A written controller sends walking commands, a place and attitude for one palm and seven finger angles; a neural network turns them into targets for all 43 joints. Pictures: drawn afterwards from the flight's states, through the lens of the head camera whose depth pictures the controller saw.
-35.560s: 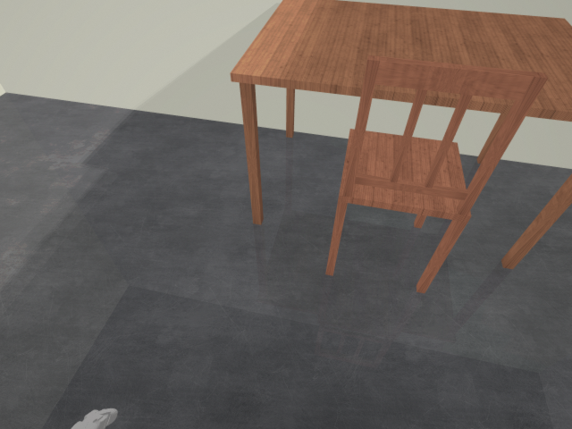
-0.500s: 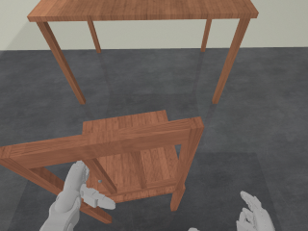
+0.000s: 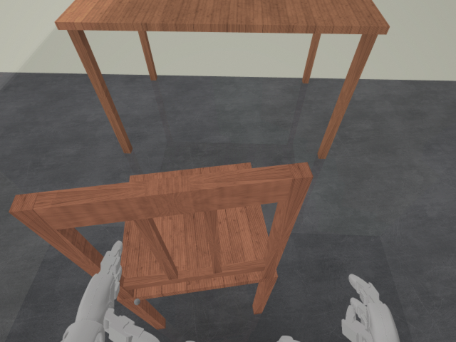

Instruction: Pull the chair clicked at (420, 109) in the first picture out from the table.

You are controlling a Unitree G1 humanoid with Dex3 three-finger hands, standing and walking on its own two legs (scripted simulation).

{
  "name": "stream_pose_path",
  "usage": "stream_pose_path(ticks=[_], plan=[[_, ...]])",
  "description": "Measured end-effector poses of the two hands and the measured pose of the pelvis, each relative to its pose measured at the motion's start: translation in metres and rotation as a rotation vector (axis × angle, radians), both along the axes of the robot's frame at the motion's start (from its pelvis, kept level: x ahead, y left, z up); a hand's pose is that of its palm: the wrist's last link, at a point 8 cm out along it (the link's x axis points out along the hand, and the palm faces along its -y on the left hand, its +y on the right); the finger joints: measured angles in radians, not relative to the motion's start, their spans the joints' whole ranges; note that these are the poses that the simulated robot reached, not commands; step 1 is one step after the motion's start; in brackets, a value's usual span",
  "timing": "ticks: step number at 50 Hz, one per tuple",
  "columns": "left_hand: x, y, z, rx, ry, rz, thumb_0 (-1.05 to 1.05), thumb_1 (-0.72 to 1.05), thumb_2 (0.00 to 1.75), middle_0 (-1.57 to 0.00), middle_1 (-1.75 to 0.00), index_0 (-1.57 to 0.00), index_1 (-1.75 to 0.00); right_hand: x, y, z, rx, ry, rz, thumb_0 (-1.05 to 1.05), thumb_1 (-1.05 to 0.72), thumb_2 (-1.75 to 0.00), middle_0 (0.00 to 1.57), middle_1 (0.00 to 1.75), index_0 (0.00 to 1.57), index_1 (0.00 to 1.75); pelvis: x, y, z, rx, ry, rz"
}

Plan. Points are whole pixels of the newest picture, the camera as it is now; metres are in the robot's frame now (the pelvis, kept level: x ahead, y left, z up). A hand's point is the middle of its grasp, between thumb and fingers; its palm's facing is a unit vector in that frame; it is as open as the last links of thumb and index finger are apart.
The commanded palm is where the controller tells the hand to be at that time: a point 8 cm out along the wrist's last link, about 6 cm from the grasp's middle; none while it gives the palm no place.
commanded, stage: draw the fingers out of the gap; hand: left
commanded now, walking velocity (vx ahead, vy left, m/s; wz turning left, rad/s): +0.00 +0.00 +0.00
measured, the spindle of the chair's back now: (160, 251) +0.28 +0.14 -0.02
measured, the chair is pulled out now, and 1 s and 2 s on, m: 0.64 0.64 0.65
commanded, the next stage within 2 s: draw the hand back to the body in 0.26 s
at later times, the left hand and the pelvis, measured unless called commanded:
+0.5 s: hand (131, 327) +0.16 +0.16 +0.00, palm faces +0.08 -0.99 -0.08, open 17.5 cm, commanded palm +0.12 +0.22 +0.02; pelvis +0.00 +0.00 -0.01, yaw +0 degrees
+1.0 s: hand (99, 299) +0.18 +0.18 +0.08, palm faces +0.04 -0.96 -0.29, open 16.8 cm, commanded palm +0.14 +0.26 +0.12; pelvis +0.01 -0.01 +0.00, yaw -1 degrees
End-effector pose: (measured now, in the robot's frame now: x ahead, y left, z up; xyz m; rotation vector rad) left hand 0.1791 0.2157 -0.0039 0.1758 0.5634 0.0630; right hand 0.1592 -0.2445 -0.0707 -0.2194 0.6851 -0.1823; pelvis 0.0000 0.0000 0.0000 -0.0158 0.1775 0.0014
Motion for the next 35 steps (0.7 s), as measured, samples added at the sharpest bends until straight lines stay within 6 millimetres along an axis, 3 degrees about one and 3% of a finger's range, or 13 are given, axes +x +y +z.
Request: stream_pose_path(ticks=[10, 20, 24, 31, 35], plan=[[-0.023, -0.01, 0.0, -0.021, 0.043, -0.01, -0.01, -0.53, 0.2, 0.0, 0.0, 0.0, 0.0, 0.002, 0.006, 0.003, 0.019, -0.041, -0.018, 0.01, -0.9, -0.9, 0.2, 0.3, 0.21, 0.3, -0.001, 0.003, -0.002, -0.001, 0.002, -0.004], [-0.051, -0.006, 0.004, -0.003, 0.043, 0.028, -0.01, -0.53, 0.2, 0.0, 0.0, 0.0, 0.0, 0.009, 0.006, 0.001, 0.013, -0.049, -0.02, 0.01, -0.9, -0.9, 0.2, 0.3, 0.21, 0.3, 0.001, 0.001, -0.007, -0.007, 0.013, 0.005], [-0.049, -0.009, 0.016, -0.088, -0.095, 0.05, -0.02, -0.53, 0.2, 0.0, 0.0, 0.0, 0.0, 0.013, 0.007, -0.004, 0.007, -0.065, -0.008, 0.01, -0.9, -0.9, 0.2, 0.3, 0.21, 0.3, -0.001, 0.0, -0.013, -0.011, 0.028, 0.006], [-0.029, 0.003, 0.058, -0.069, -0.451, -0.002, -0.02, -0.54, 0.2, 0.0, 0.0, 0.0, 0.0, 0.015, 0.009, -0.02, 0.041, -0.05, -0.005, 0.01, -0.9, -0.9, 0.2, 0.3, 0.21, 0.3, -0.004, -0.004, -0.022, -0.014, 0.041, 0.005], [-0.024, 0.007, 0.065, -0.067, -0.509, -0.069, -0.02, -0.54, 0.2, 0.0, 0.0, 0.0, 0.0, 0.015, 0.009, -0.027, 0.076, -0.044, -0.017, 0.01, -0.9, -0.9, 0.2, 0.3, 0.21, 0.3, -0.005, -0.006, -0.025, -0.014, 0.039, -0.002]])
